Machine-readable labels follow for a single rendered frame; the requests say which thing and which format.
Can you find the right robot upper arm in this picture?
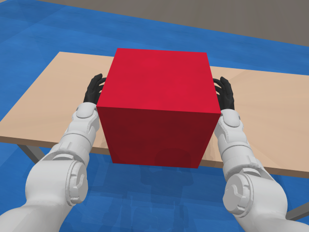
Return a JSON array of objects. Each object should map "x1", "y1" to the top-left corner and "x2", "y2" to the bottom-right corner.
[{"x1": 223, "y1": 173, "x2": 309, "y2": 232}]

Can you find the left robot upper arm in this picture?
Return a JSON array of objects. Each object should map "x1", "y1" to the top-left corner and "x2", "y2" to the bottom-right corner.
[{"x1": 0, "y1": 160, "x2": 88, "y2": 232}]

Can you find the carton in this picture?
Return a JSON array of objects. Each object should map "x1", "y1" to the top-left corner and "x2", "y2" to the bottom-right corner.
[{"x1": 96, "y1": 48, "x2": 221, "y2": 168}]

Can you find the robot left forearm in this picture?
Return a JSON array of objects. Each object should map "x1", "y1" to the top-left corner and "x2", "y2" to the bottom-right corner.
[{"x1": 25, "y1": 102, "x2": 99, "y2": 198}]

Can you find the robot right hand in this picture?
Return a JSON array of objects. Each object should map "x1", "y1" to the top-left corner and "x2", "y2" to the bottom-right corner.
[{"x1": 213, "y1": 76, "x2": 235, "y2": 110}]

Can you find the robot right forearm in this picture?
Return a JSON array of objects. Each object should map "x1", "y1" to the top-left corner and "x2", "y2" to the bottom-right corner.
[{"x1": 214, "y1": 109, "x2": 275, "y2": 182}]

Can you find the table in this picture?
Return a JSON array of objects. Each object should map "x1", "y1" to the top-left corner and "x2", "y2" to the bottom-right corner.
[{"x1": 0, "y1": 52, "x2": 309, "y2": 221}]

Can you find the robot left hand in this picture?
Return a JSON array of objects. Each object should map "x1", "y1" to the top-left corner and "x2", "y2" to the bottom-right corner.
[{"x1": 83, "y1": 73, "x2": 106, "y2": 105}]

